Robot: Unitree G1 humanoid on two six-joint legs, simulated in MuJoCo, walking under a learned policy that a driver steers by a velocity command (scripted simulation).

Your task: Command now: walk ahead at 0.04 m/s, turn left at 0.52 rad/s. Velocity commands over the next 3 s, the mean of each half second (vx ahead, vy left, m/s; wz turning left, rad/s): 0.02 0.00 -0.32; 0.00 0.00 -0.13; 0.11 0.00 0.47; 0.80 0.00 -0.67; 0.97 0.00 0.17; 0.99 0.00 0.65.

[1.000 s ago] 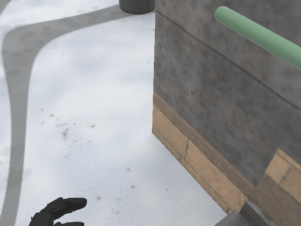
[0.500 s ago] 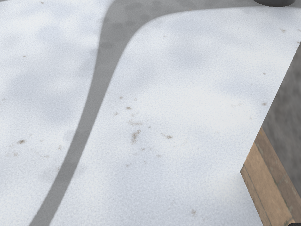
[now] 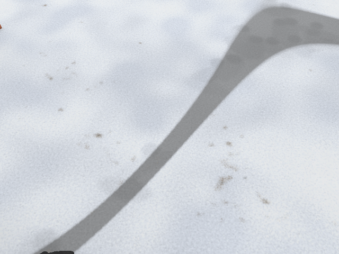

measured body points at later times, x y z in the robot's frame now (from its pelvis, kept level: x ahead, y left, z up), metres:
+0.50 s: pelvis +0.04 +0.00 -0.01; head +0.06 -0.03 +0.44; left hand +0.21 +0.26 -0.09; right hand +0.16 -0.29 -0.10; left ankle +0.01 +0.15 -0.72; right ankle +0.00 -0.10 -0.73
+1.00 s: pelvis +0.08 +0.02 +0.00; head +0.11 +0.01 +0.45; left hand +0.34 +0.21 -0.09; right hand +0.11 -0.29 -0.09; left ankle +0.14 +0.13 -0.72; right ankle +0.00 -0.10 -0.71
